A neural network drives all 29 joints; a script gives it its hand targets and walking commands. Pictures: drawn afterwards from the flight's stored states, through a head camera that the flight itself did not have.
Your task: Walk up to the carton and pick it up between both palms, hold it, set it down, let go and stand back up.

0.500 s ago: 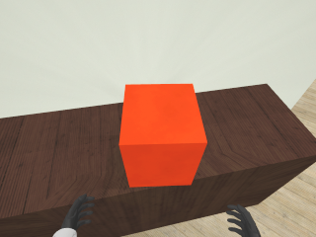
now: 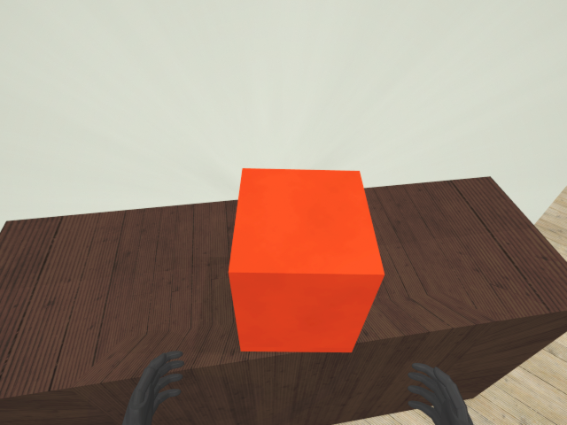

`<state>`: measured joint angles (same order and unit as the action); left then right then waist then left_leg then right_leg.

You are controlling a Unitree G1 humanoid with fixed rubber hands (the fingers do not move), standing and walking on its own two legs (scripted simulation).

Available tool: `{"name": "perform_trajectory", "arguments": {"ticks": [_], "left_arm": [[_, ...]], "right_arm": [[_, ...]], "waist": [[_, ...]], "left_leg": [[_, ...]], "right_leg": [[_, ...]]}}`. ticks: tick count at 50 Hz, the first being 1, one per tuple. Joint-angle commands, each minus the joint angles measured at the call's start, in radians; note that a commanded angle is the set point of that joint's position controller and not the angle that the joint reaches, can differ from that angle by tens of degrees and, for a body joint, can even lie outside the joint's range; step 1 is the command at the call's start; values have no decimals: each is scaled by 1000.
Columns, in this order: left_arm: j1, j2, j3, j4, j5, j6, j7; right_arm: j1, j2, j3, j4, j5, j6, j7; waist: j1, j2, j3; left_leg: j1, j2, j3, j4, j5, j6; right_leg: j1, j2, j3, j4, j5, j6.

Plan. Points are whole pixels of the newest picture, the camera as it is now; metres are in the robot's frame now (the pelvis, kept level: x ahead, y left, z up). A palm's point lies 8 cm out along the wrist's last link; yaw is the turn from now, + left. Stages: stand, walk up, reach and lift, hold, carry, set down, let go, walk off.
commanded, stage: reach and lift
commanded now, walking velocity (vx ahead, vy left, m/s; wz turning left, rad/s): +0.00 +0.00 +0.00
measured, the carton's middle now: (298, 263) +0.38 +0.00 -0.02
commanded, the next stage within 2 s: none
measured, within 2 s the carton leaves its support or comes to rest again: neither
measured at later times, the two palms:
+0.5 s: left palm (155, 387) +0.17 +0.20 -0.02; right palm (448, 385) +0.19 -0.20 -0.02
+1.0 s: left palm (153, 306) +0.25 +0.20 +0.06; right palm (450, 313) +0.26 -0.20 +0.05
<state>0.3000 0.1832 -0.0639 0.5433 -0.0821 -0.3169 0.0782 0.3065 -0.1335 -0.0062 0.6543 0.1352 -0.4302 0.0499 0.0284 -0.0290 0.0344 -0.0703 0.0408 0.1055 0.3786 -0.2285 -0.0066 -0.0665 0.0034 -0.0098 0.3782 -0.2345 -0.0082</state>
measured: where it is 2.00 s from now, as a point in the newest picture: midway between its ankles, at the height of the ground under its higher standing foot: outside the picture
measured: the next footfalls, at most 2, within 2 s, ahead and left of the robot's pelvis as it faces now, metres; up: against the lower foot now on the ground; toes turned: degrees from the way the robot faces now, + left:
none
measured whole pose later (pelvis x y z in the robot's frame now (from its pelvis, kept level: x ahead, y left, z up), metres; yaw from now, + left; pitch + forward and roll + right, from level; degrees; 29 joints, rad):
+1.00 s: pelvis +0.00 +0.00 +0.00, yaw +0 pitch -2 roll +0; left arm 0.07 0.16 0.01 -0.02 -0.13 0.27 0.10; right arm 0.06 -0.21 0.01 0.15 0.26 0.03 -0.07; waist 0.04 -0.02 0.04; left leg -0.08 0.04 0.09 0.30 -0.18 -0.01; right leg -0.08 0.02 0.01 0.30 -0.18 -0.01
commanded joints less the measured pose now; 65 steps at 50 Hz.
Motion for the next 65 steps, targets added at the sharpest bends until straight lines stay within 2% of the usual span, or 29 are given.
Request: {"name": "perform_trajectory", "arguments": {"ticks": [1, 9, 10, 12, 15, 17, 21, 26, 31, 37, 43, 50, 56, 65], "left_arm": [[-86, 78, 22, -155, -16, -116, 0], [-80, 76, 5, -145, -46, -191, -9], [-46, 47, -21, -254, -32, -201, 10], [-58, 55, -19, -227, -32, -184, 14], [-132, 76, -6, -229, -43, -128, 21], [-171, 81, -7, -271, -51, -90, 31], [-189, 90, -4, -345, -61, -42, 45], [-198, 86, 15, -380, -52, 40, 37], [-229, 68, 25, -471, -55, 154, 32], [-297, 51, 45, -637, -54, 326, 35], [-380, 43, 87, -765, -48, 478, 31], [-494, 38, 134, -781, -54, 586, 10], [-612, 57, 178, -784, -67, 662, -8], [-792, 88, 235, -768, -63, 757, -24]], "right_arm": [[-77, -86, -23, -155, 25, -92, -2], [-88, -72, -4, -153, 42, -148, -10], [-95, -80, 9, -198, 62, -153, -3], [-118, -91, 5, -201, 64, -137, -3], [-161, -75, -6, -211, 26, -85, -16], [-185, -65, -8, -253, 14, -44, -25], [-202, -64, 1, -337, 28, 18, -39], [-218, -77, 9, -382, 40, 78, -55], [-257, -103, 1, -481, 58, 158, -68], [-309, -134, -21, -620, 89, 282, -87], [-371, -157, -30, -692, 117, 380, -111], [-499, -178, -33, -715, 130, 448, -133], [-637, -202, -31, -731, 140, 499, -155], [-837, -239, -12, -675, 180, 572, -184]], "waist": [[4, 26, -56], [-2, 10, -41], [16, 43, -51], [-4, 29, -48], [-14, 2, -24], [-10, -9, -32], [-5, 9, -89], [-2, 21, -121], [7, 15, -132], [10, 31, -149], [8, 54, -182], [11, 29, -220], [13, 2, -275], [7, 0, -354]], "left_leg": [[33, -33, -56, -12, 215, -35], [-8, -40, -61, 4, 184, -37], [-6, -42, -77, 2, 258, -51], [6, -45, -73, -1, 225, -49], [-24, -48, -59, -32, 88, -23], [-36, -46, -52, -43, 54, -13], [-35, -50, -48, -45, 102, -16], [1, -50, -54, -53, 185, -20], [57, -42, -59, -63, 261, -22], [120, -33, -65, -65, 332, -30], [174, -30, -69, -61, 362, -34], [187, -35, -63, -70, 324, -18], [162, -42, -52, -70, 311, -6], [122, -46, -44, -64, 319, 0]], "right_leg": [[-69, 6, 55, -60, 150, -43], [-71, 2, 61, -47, 129, -39], [-56, 23, 48, -42, 176, -34], [-75, 22, 48, -52, 146, -32], [-93, -2, 63, -70, 50, -26], [-94, -12, 69, -75, 14, -22], [-51, -14, 73, -62, 105, -16], [-15, -8, 72, -65, 204, -15], [-24, 7, 58, -87, 226, -18], [-59, 24, 44, -110, 236, -21], [-94, 31, 40, -125, 231, -18], [-104, 31, 39, -130, 232, -2], [-76, 33, 41, -110, 282, 18], [-26, 35, 46, -78, 375, 35]]}}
